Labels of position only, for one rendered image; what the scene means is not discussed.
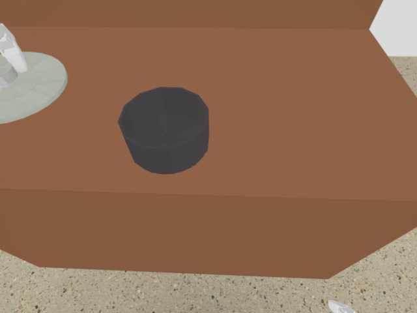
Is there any table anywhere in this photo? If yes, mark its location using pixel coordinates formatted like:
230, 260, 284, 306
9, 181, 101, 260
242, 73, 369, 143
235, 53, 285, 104
0, 0, 417, 279

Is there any lid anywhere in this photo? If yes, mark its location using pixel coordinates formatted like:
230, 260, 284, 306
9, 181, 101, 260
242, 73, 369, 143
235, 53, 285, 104
0, 52, 68, 124

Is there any robot right hand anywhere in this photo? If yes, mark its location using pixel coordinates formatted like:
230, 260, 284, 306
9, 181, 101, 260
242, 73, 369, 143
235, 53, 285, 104
328, 300, 356, 313

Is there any knob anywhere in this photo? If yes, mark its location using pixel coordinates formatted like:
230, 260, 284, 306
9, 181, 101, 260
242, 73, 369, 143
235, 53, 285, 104
0, 61, 18, 84

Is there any robot left hand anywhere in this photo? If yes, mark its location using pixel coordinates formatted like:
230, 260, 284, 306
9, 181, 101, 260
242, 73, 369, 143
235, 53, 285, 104
0, 23, 28, 90

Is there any pot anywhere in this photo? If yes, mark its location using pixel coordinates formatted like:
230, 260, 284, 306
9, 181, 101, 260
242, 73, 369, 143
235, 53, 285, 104
118, 87, 209, 174

